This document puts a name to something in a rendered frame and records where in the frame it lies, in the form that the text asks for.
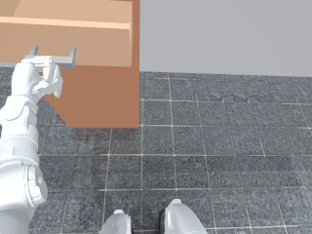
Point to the cabinet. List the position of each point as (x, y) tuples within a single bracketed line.
[(101, 96)]

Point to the left robot thigh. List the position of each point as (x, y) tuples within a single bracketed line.
[(117, 224)]

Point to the robot left forearm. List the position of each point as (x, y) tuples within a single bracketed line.
[(19, 139)]

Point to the robot right shin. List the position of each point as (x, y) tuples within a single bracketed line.
[(174, 201)]

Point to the drawer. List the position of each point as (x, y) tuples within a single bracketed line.
[(101, 30)]

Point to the handle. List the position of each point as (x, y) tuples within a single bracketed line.
[(62, 62)]

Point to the robot left hand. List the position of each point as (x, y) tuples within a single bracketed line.
[(26, 81)]

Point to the left robot upper arm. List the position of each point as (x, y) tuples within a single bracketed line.
[(22, 190)]

